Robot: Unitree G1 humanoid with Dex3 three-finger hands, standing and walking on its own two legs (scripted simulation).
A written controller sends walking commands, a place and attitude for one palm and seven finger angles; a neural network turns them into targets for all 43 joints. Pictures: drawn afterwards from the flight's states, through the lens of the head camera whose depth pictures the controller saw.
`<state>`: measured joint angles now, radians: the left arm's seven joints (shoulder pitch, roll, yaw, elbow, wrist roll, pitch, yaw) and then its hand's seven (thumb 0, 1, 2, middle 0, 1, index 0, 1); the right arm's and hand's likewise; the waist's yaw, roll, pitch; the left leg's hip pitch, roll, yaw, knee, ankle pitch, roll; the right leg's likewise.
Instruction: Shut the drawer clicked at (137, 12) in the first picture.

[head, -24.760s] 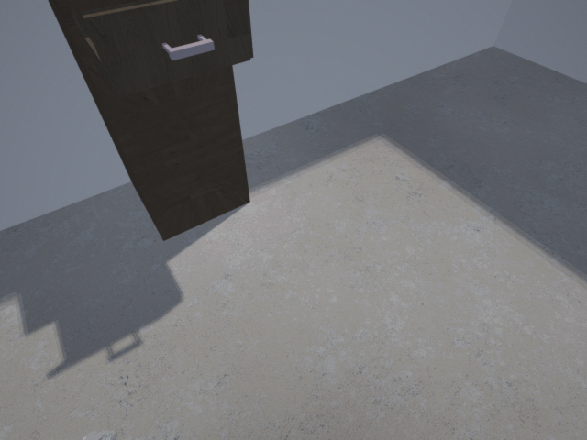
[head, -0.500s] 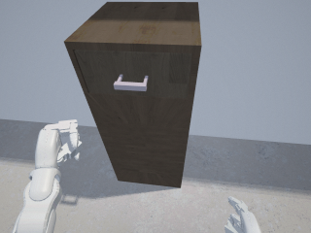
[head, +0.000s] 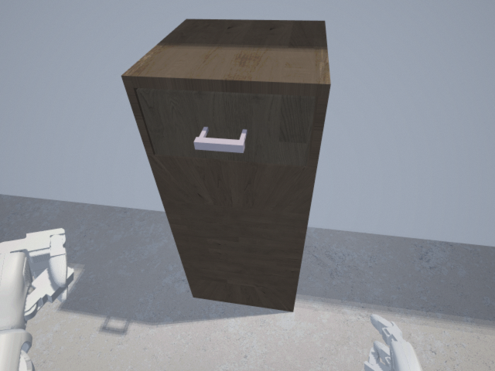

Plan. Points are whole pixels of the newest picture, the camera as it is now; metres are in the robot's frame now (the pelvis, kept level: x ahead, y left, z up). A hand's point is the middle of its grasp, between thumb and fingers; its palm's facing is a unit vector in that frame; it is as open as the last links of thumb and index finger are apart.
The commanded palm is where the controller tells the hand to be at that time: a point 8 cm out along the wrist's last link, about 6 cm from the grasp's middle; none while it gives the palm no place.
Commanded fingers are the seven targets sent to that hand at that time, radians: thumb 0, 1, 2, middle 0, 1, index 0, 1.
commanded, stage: draw the hand back to the body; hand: left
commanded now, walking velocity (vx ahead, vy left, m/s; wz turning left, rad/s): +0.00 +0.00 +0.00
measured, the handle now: (221, 138) +0.55 +0.14 +0.10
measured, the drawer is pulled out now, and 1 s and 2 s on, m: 0.00 0.00 0.00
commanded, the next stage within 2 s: step back with the hand held close in 0.06 s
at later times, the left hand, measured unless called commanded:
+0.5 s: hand (81, 277) +0.17 +0.24 +0.15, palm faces +0.31 -0.80 -0.51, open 3.2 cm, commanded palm +0.11 +0.28 +0.17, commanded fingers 0.00 0.90 0.90 -1.40 -1.60 -1.40 -1.60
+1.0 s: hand (34, 325) +0.11 +0.25 +0.16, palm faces +0.40 -0.77 -0.50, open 3.2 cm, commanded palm +0.04 +0.29 +0.17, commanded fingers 0.00 0.90 0.90 -1.40 -1.60 -1.40 -1.60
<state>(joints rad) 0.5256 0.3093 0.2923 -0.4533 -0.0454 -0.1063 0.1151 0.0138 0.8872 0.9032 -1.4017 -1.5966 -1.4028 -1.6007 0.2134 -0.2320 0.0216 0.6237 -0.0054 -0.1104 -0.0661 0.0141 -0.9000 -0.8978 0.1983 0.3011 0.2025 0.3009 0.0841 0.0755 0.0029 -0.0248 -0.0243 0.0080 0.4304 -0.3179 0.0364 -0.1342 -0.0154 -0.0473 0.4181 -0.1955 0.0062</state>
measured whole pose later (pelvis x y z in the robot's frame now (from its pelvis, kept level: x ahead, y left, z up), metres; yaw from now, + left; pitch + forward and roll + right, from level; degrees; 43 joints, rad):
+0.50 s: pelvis -0.02 +0.00 +0.00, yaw -1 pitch +1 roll +0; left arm 0.62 0.37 0.35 -0.52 -0.03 -0.18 0.11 0.01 0.88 0.90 -1.40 -1.60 -1.40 -1.60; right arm 0.20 -0.25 -0.03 0.56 0.01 0.00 -0.07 0.01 -0.90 -0.90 0.20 0.30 0.20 0.30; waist 0.00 0.05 0.01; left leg -0.20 -0.04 0.03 0.49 -0.30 0.04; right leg -0.31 -0.03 -0.03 0.47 -0.17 0.01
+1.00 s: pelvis -0.08 +0.00 -0.01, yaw +1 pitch +1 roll -1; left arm 0.61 0.40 0.40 -0.57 0.02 -0.26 0.16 0.01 0.88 0.90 -1.40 -1.60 -1.40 -1.60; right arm 0.27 -0.21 -0.01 0.55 0.00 -0.07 -0.08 0.01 -0.90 -0.90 0.20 0.30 0.20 0.30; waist -0.02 -0.01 -0.02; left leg -0.37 -0.04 -0.01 0.61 -0.26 0.05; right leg -0.40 0.01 0.02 0.65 -0.21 0.02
